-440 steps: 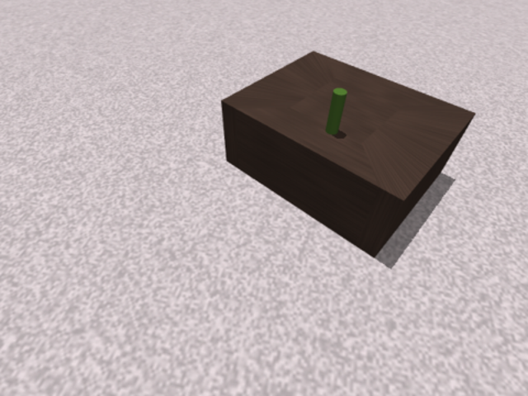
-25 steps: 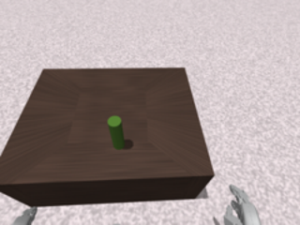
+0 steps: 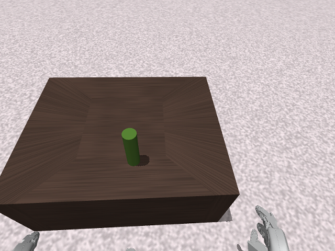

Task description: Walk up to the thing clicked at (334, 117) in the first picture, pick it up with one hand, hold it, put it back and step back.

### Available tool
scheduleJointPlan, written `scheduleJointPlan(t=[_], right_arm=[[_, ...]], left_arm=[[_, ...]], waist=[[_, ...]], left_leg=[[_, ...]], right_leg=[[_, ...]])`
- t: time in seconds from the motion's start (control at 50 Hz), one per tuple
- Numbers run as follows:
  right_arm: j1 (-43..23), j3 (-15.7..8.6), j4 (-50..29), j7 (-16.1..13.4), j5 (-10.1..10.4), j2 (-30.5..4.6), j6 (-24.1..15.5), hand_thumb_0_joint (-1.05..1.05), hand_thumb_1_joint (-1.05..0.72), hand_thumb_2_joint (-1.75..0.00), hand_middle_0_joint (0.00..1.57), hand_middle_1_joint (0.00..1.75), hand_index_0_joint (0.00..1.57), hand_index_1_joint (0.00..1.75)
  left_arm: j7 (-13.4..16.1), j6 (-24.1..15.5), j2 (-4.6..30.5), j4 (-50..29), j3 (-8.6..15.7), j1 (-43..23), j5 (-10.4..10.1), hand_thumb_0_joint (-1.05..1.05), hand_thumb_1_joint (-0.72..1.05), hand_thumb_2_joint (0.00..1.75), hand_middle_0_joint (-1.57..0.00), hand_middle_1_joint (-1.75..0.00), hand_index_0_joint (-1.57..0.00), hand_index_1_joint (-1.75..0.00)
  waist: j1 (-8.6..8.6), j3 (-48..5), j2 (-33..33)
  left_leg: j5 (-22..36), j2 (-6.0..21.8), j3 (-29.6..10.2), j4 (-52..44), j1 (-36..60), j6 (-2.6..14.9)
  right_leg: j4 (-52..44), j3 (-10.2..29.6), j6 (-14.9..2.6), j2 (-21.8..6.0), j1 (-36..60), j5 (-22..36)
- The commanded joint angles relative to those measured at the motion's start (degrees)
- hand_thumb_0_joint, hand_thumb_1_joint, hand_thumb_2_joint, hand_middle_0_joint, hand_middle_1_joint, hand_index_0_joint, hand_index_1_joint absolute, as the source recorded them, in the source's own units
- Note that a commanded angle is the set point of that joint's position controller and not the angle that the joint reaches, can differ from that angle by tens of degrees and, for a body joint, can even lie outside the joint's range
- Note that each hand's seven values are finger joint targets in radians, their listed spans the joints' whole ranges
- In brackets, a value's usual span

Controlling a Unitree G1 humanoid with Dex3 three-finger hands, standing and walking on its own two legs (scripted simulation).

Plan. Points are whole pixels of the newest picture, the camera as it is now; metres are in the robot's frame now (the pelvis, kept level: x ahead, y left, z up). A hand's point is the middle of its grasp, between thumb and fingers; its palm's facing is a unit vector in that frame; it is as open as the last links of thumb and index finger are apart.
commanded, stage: go down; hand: left
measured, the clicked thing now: (131, 148) +0.54 +0.12 -0.22
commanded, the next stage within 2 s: none
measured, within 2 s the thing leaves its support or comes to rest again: neither
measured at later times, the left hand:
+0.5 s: hand out of the picture +0.16 +0.26 -0.06, palm faces +0.09 -0.94 -0.32, open 17.6 cm
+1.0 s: hand (50, 178) +0.32 +0.29 -0.01, palm faces +0.11 -0.98 -0.16, open 17.6 cm
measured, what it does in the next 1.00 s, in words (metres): stands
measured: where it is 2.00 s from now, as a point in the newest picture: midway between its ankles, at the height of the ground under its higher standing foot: outside the picture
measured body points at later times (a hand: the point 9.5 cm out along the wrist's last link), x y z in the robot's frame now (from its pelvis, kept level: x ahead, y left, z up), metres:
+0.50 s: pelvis +0.01 +0.00 +0.00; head +0.04 +0.00 +0.45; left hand +0.15 +0.31 -0.04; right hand +0.16 -0.26 -0.07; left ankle +0.02 +0.13 -0.67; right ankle -0.03 -0.15 -0.67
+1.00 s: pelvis -0.01 +0.00 +0.01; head +0.06 +0.01 +0.45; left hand +0.31 +0.34 +0.00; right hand +0.10 -0.28 -0.08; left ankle +0.02 +0.13 -0.67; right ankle -0.03 -0.15 -0.67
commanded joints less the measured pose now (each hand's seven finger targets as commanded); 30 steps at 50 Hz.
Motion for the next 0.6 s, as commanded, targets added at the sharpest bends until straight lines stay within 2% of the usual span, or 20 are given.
scheduleJointPlan(t=[0.0, 0.02, 0.08, 0.16, 0.2, 0.24, 0.28, 0.32, 0.38, 0.4, 0.46, 0.56, 0.58], right_arm=[[-3.4, -3.4, -8.4, -0.9, -0.2, -8.1, -3.8, 0.0, -0.86, -0.89, 0.2, 0.3, 0.2, 0.3], [-3.2, -3.3, -8.2, -0.9, -0.2, -8.1, -3.9, 0.0, -0.86, -0.89, 0.2, 0.3, 0.2, 0.3], [-3.5, -3.3, -8.1, -0.9, -0.3, -8.0, -3.9, 0.0, -0.86, -0.89, 0.2, 0.3, 0.2, 0.3], [-3.4, -3.5, -8.0, -1.0, -0.4, -8.2, -4.1, 0.0, -0.87, -0.89, 0.2, 0.3, 0.2, 0.3], [-3.2, -3.4, -7.9, -0.9, -0.3, -8.1, -4.0, 0.0, -0.87, -0.89, 0.2, 0.3, 0.2, 0.3], [-3.1, -3.4, -7.8, -1.0, -0.3, -8.1, -3.9, 0.0, -0.87, -0.89, 0.2, 0.3, 0.2, 0.3], [-3.2, -3.3, -7.6, -1.0, -0.3, -8.0, -3.9, 0.0, -0.87, -0.89, 0.2, 0.3, 0.2, 0.3], [-3.1, -3.5, -7.7, -1.0, -0.3, -8.1, -3.8, 0.0, -0.88, -0.89, 0.2, 0.3, 0.2, 0.3], [-3.3, -3.4, -7.6, -1.0, -0.3, -8.0, -3.9, 0.0, -0.88, -0.89, 0.2, 0.3, 0.2, 0.3], [-3.2, -3.5, -7.4, -1.1, -0.3, -8.2, -3.9, 0.0, -0.87, -0.89, 0.2, 0.3, 0.2, 0.3], [-2.9, -3.6, -7.2, -1.1, -0.4, -8.3, -4.0, 0.0, -0.88, -0.89, 0.2, 0.3, 0.2, 0.3], [-2.5, -3.2, -6.1, -1.5, -0.4, -8.7, -4.5, 0.0, -0.89, -0.9, 0.2, 0.3, 0.2, 0.3], [-2.3, -3.1, -5.9, -1.5, -0.4, -8.6, -4.5, 0.0, -0.9, -0.9, 0.2, 0.3, 0.2, 0.3]], left_arm=[[0.8, -2.9, 10.5, -9.5, 6.0, -2.3, 0.7, 0.0, -0.57, 0.04, -0.08, -0.02, -0.07, -0.03], [0.7, -2.6, 9.7, -6.7, 5.8, -0.2, 0.6, 0.0, -0.58, 0.04, -0.08, -0.03, -0.07, -0.03], [0.5, -3.1, 10.9, -8.8, 6.6, -1.8, 0.5, 0.0, -0.59, 0.03, -0.08, -0.02, -0.07, -0.03], [-0.1, -3.4, 10.9, -7.1, 6.9, -1.1, 0.4, 0.0, -0.59, 0.05, -0.07, -0.02, -0.06, -0.03], [-0.3, -3.8, 11.5, -7.9, 7.4, -0.9, 0.1, 0.0, -0.6, 0.05, -0.07, -0.03, -0.06, -0.04], [-0.6, -3.9, 11.4, -7.3, 7.4, -1.2, 0.0, 0.0, -0.61, 0.05, -0.08, -0.03, -0.06, -0.04], [-0.8, -4.3, 11.5, -7.5, 7.8, -0.9, -0.1, 0.0, -0.61, 0.05, -0.07, -0.03, -0.06, -0.04], [-1.0, -4.6, 11.8, -7.5, 7.7, -0.9, -0.1, 0.0, -0.61, 0.04, -0.08, -0.03, -0.06, -0.04], [-1.4, -5.2, 11.6, -7.8, 7.7, -1.2, -0.2, 0.0, -0.61, 0.05, -0.08, -0.03, -0.06, -0.05], [-1.4, -5.4, 12.3, -7.1, 8.5, -1.8, -0.1, 0.0, -0.61, 0.03, -0.08, -0.02, -0.06, -0.04], [-1.8, -6.3, 12.3, -7.2, 8.3, -3.7, -0.3, 0.0, -0.61, 0.05, -0.08, -0.03, -0.06, -0.05], [-2.1, -8.8, 15.4, -5.8, 10.8, -11.3, -0.9, 0.0, -0.61, 0.06, -0.08, -0.03, -0.05, -0.05], [-2.4, -9.4, 15.1, -5.2, 10.5, -12.6, -1.2, 0.0, -0.6, 0.07, -0.07, -0.03, -0.05, -0.05]], waist=[[-0.18, -6.2, 2.5], [-0.23, -5.3, 1.8], [0.44, -5.7, 3.3], [-0.22, -6.2, 1.9], [0.35, -6.6, 2.2], [-0.28, -6.3, 1.5], [0.2, -6.4, 1.6], [-0.09, -7.8, 1.7], [0.18, -5.8, 2.4], [-0.04, -6.1, 2.3], [-0.76, -6.4, 2.3], [-1.09, -6.5, 2.3], [-1.48, -6.8, 2.1]], left_leg=[[12.6, -1.8, 0.6, -10.6, 10.8, 1.18], [12.7, -1.8, 0.7, -10.6, 10.8, 1.22], [13.1, -1.9, 1.0, -10.8, 10.7, 1.09], [13.7, -2.0, 1.2, -10.4, 11.1, 1.3], [15.9, -2.1, 1.5, -9.8, 11.3, 1.31], [16.2, -2.1, 1.5, -9.4, 11.2, 1.5], [16.3, -2.3, 1.9, -9.2, 11.2, 1.51], [17.8, -2.2, 1.7, -9.0, 11.7, 1.6], [15.6, -2.2, 1.6, -9.9, 11.3, 1.42], [15.4, -2.1, 1.5, -9.9, 11.3, 1.43], [15.4, -2.0, 1.5, -9.9, 12.1, 1.41], [15.7, -1.8, 1.2, -9.9, 12.3, 1.5], [16.1, -1.9, 1.3, -9.7, 12.4, 1.6]], right_leg=[[-8.6, -2.1, -2.46, 2.8, -0.3, 12.6], [-8.6, -2.1, -2.48, 2.9, -0.1, 12.5], [-8.7, -1.9, -2.57, 2.8, 0.2, 12.8], [-8.9, -1.9, -2.37, 2.9, 0.5, 13.7], [-8.8, -1.7, -2.32, 2.7, 1.1, 15.7], [-9.1, -1.6, -2.08, 2.7, 1.0, 16.4], [-9.2, -1.4, -2.07, 2.6, 1.5, 16.6], [-8.9, -1.3, -2.0, 2.7, 1.6, 18.1], [-9.1, -1.6, -2.23, 2.8, 0.8, 15.7], [-9.0, -1.6, -2.26, 2.8, 1.0, 15.5], [-8.9, -1.4, -2.18, 2.9, 0.5, 15.6], [-8.9, -1.0, -2.18, 2.7, 0.7, 16.3], [-9.2, -0.8, -2.16, 2.5, 1.0, 17.0]])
